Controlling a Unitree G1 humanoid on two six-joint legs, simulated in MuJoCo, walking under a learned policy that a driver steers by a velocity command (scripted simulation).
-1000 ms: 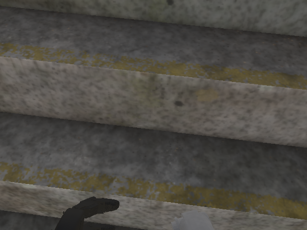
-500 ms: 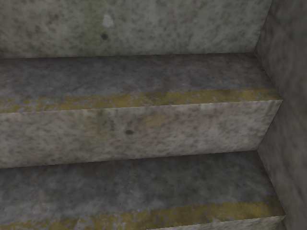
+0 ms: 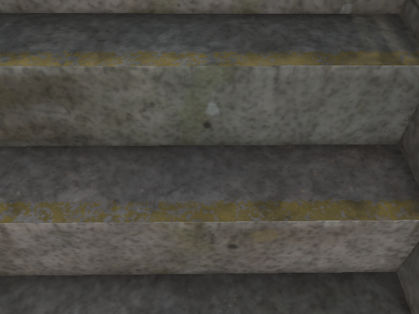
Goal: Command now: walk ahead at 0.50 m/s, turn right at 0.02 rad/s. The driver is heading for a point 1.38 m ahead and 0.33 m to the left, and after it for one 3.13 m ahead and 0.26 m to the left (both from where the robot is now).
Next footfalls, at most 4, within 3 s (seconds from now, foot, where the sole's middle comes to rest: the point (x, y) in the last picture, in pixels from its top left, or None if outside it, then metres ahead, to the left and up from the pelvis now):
0.12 right None -0.04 -0.05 -0.91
0.46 left None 0.13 0.14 -0.67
0.84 right None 0.04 -0.17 -0.71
1.04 left None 0.09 -0.05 -0.68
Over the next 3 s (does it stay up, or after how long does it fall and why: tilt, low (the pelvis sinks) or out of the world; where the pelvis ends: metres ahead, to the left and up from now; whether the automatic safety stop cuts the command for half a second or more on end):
stays up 0.10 0.10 0.07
